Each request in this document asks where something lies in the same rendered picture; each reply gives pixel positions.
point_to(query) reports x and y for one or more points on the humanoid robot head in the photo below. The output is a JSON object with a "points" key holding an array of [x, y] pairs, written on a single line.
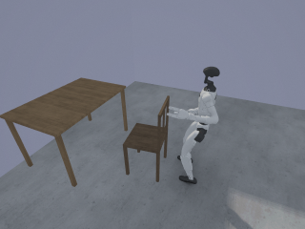
{"points": [[210, 72]]}

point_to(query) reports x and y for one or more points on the table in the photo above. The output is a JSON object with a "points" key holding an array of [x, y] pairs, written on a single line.
{"points": [[55, 112]]}

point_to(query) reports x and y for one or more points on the left robot upper arm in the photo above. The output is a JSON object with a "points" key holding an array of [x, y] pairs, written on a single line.
{"points": [[209, 103]]}

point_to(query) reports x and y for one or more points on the left robot hand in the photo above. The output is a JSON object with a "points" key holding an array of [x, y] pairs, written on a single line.
{"points": [[180, 113]]}

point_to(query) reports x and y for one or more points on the right robot hand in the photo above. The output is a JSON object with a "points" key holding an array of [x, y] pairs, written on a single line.
{"points": [[191, 111]]}

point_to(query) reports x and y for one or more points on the robot left foot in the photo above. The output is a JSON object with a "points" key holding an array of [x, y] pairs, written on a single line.
{"points": [[186, 179]]}

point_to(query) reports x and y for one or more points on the chair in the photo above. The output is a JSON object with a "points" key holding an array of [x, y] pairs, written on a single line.
{"points": [[149, 138]]}

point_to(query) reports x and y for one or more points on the left robot forearm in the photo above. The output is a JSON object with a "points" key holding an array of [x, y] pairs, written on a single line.
{"points": [[202, 119]]}

